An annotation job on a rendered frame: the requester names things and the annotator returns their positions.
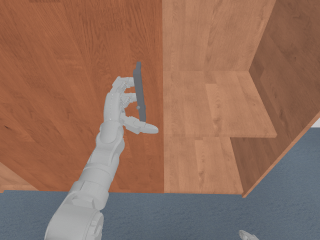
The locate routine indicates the wardrobe door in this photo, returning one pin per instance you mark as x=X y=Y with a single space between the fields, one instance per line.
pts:
x=58 y=61
x=8 y=177

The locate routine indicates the robot left forearm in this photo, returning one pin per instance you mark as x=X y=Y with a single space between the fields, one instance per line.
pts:
x=91 y=189

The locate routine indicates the robot left hand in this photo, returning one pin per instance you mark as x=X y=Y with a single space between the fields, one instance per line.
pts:
x=115 y=103

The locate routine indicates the robot right hand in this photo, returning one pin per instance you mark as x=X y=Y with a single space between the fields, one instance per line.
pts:
x=246 y=236

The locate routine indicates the handle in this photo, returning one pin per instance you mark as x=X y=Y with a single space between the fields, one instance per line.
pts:
x=137 y=77

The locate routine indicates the left robot upper arm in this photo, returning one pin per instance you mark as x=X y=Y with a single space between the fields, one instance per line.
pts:
x=73 y=222

